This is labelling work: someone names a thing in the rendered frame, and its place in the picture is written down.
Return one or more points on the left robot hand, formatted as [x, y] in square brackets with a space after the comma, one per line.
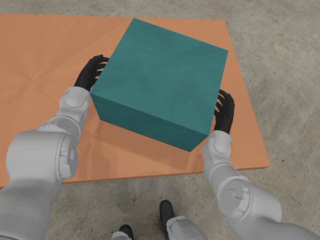
[86, 78]

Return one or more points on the right robot upper arm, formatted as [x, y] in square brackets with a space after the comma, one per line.
[254, 213]

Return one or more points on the left robot upper arm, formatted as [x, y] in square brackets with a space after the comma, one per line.
[38, 163]

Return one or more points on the table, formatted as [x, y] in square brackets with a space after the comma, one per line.
[41, 56]

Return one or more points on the robot right forearm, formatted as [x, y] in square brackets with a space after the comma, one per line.
[217, 167]

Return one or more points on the right robot hand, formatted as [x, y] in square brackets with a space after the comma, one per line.
[224, 118]

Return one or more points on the robot right shin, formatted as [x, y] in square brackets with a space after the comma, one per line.
[170, 221]

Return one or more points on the carton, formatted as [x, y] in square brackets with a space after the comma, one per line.
[161, 84]

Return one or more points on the robot left forearm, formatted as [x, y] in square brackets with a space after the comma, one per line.
[73, 111]

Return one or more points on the left robot foot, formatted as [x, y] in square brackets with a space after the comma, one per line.
[127, 230]

